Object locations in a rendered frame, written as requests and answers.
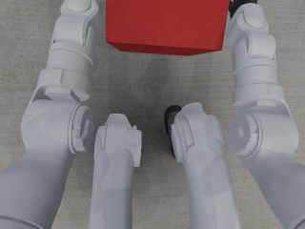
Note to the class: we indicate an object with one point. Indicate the robot left shin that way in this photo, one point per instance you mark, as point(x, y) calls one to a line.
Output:
point(101, 134)

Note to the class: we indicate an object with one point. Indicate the right robot foot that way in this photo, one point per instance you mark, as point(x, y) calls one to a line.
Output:
point(169, 117)

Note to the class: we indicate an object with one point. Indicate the robot left forearm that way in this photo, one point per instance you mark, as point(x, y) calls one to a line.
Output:
point(67, 76)

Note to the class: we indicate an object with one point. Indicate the carton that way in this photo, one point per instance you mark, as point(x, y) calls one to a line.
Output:
point(172, 27)

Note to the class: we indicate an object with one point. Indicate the robot right hand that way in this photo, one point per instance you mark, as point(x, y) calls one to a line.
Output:
point(233, 6)

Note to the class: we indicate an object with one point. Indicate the right robot upper arm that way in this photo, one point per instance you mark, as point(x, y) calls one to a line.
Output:
point(266, 145)

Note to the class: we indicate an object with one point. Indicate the robot right forearm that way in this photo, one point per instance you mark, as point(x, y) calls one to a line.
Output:
point(256, 86)

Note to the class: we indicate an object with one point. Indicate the left robot upper arm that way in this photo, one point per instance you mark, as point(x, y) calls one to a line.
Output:
point(32, 188)

